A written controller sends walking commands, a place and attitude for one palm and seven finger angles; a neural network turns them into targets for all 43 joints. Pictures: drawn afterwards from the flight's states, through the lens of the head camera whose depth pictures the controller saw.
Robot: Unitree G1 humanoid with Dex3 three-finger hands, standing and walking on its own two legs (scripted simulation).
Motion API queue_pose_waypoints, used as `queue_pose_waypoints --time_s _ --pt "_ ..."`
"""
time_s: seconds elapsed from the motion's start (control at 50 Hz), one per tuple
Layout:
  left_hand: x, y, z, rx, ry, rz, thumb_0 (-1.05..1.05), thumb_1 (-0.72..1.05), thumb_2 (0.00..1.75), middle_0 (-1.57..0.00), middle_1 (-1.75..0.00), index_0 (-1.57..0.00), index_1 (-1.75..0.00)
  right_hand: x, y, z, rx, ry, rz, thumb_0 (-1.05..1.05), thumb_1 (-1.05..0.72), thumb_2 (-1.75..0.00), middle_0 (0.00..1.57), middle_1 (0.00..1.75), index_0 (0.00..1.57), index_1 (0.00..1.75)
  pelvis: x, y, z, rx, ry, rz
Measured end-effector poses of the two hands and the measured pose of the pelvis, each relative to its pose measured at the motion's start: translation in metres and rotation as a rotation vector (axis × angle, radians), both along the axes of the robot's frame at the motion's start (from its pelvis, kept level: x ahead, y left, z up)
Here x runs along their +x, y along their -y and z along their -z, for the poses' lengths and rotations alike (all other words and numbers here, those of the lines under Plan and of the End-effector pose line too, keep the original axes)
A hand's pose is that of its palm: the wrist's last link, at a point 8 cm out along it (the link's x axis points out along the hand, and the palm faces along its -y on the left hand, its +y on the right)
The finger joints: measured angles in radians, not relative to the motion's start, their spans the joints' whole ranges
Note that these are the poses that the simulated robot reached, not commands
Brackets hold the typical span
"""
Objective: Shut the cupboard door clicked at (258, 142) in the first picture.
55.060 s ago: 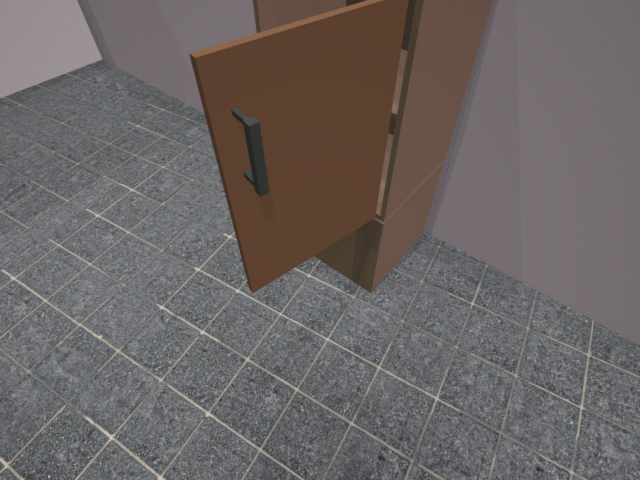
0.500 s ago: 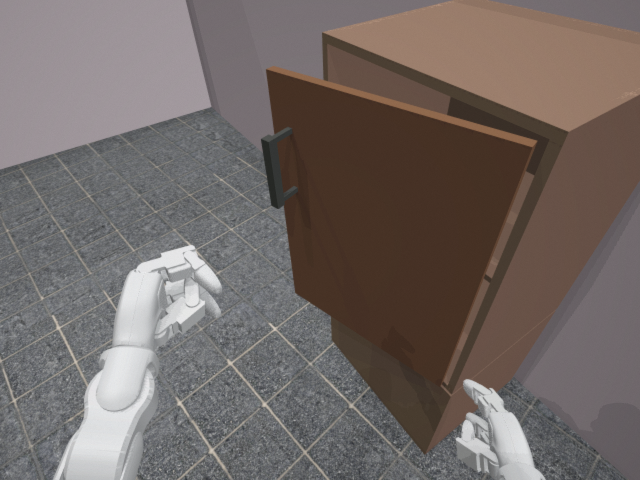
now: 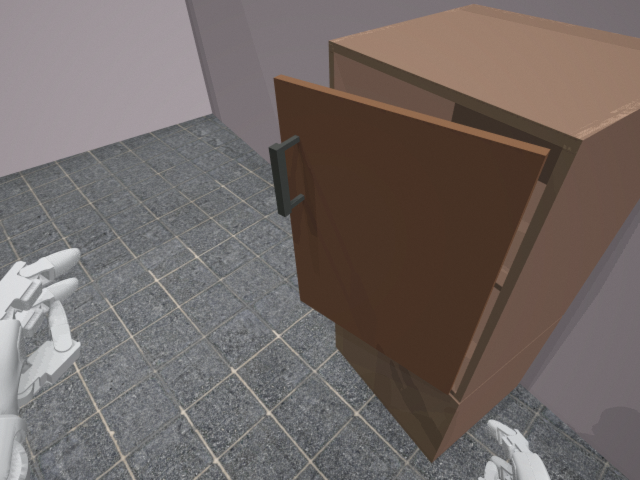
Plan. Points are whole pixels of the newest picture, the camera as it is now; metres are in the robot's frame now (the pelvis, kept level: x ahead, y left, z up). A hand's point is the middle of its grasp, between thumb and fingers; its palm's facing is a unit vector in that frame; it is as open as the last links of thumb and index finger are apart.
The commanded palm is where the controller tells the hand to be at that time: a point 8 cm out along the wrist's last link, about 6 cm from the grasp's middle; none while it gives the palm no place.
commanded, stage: draw the hand back to the body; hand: left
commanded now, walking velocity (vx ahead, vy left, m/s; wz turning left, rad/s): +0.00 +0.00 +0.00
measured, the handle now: (288, 176) +0.60 +0.13 +0.08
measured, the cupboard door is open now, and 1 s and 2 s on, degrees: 17 17 17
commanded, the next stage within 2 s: step back with the hand held close in 0.36 s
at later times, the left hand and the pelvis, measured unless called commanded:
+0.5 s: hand (68, 347) +0.19 +0.27 +0.16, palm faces +0.46 -0.78 -0.41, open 7.4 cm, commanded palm +0.14 +0.30 +0.17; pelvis +0.00 +0.00 +0.00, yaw +0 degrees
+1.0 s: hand (40, 374) +0.16 +0.28 +0.16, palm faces +0.43 -0.76 -0.50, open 7.4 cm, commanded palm +0.10 +0.31 +0.17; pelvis -0.05 +0.01 -0.02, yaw -2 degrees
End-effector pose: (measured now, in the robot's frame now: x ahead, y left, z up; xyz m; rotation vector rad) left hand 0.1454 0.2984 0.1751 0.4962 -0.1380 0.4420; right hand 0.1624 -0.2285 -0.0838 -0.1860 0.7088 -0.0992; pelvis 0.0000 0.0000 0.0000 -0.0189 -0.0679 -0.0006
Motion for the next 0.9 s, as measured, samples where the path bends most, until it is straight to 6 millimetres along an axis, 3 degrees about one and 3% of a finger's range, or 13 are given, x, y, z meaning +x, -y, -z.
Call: queue_pose_waypoints --time_s 0.14,0.38,0.56,0.74,0.9 --pt "-0.014 -0.009 -0.001 -0.006 0.030 -0.055 0.01 0.89 0.89 -0.27 -0.37 -0.27 -0.37 0.008 -0.004 -0.005 -0.014 0.035 -0.027 0.01 -0.90 -0.90 0.20 0.30 0.20 0.30 -0.004 -0.002 0.000 0.000 0.003 -0.010" --pt "-0.005 -0.002 -0.001 -0.012 0.040 -0.011 0.01 0.89 0.89 -0.21 -0.31 -0.21 -0.31 0.009 -0.017 -0.008 0.011 0.056 -0.043 0.01 -0.90 -0.90 0.20 0.30 0.20 0.30 -0.005 -0.002 0.000 0.000 0.007 -0.005" --pt "-0.001 -0.005 -0.005 0.025 0.033 -0.005 0.01 0.89 0.89 -0.21 -0.30 -0.21 -0.30 0.001 -0.009 -0.001 0.007 0.012 -0.022 0.01 -0.90 -0.90 0.20 0.30 0.20 0.30 -0.004 -0.001 0.001 -0.004 -0.026 -0.003" --pt "0.007 -0.006 0.004 0.075 -0.005 0.072 0.01 0.89 0.89 -0.21 -0.30 -0.21 -0.30 -0.020 0.017 0.001 -0.060 -0.035 0.096 0.01 -0.90 -0.90 0.20 0.30 0.20 0.30 -0.014 -0.011 0.009 0.003 -0.082 0.015" --pt "-0.011 -0.013 -0.003 0.135 0.034 0.102 0.01 0.88 0.89 -0.21 -0.30 -0.21 -0.30 -0.050 0.016 -0.001 -0.082 -0.026 0.135 0.01 -0.90 -0.90 0.20 0.30 0.20 0.30 -0.036 -0.016 0.016 0.021 -0.073 0.035"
